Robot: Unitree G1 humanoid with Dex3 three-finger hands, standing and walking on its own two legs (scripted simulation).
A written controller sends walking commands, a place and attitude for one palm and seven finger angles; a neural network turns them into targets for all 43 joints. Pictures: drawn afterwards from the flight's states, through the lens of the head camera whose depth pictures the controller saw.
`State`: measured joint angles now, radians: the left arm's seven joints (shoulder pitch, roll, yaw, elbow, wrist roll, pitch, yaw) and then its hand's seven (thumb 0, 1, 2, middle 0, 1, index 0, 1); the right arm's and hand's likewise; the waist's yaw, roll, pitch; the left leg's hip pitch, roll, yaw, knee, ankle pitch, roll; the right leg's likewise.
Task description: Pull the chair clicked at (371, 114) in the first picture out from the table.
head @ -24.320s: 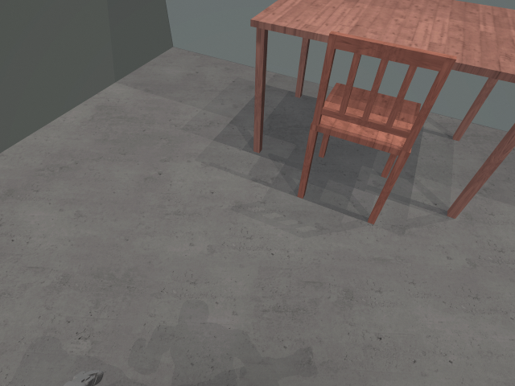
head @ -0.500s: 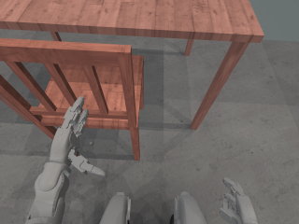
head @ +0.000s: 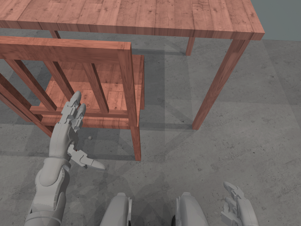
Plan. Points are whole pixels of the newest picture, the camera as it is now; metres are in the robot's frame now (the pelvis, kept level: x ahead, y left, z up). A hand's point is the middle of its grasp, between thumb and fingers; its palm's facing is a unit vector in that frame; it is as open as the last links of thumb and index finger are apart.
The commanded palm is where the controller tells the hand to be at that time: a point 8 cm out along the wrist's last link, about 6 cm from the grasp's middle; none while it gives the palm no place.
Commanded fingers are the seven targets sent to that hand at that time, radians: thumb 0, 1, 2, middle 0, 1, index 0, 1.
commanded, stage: aim the fingers beside a spindle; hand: left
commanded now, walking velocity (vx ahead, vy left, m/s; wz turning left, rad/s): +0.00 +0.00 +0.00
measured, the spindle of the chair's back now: (66, 88) +0.48 +0.27 +0.02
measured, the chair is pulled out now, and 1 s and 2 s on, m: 0.00 0.00 0.00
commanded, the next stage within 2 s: none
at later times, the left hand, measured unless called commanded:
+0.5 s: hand (91, 145) +0.31 +0.16 +0.03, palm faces -0.05 -1.00 -0.04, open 16.9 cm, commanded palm +0.29 +0.21 +0.04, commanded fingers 0.00 -0.50 0.30 -0.06 -0.08 -0.06 -0.08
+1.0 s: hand (93, 134) +0.33 +0.16 +0.04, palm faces -0.04 -1.00 -0.06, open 16.9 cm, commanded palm +0.31 +0.22 +0.03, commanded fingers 0.00 -0.50 0.30 -0.06 -0.08 -0.06 -0.08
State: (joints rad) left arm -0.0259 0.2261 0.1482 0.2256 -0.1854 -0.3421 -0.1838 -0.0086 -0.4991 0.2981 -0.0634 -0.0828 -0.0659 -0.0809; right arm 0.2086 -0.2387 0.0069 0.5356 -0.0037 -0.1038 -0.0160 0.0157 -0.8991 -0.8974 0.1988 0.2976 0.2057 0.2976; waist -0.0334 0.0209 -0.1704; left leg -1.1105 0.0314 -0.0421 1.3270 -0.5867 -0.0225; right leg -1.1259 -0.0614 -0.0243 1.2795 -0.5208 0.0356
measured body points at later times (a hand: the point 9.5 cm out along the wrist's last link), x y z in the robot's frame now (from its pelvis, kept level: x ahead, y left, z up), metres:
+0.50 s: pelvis +0.00 +0.00 +0.00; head +0.10 +0.01 +0.44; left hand +0.30 +0.21 +0.03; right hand +0.18 -0.24 -0.09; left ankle +0.02 +0.13 -0.61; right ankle +0.05 -0.15 -0.61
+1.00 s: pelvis +0.00 +0.00 +0.00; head +0.11 +0.01 +0.44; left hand +0.33 +0.21 +0.04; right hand +0.17 -0.24 -0.10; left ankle +0.02 +0.13 -0.61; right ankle +0.05 -0.15 -0.61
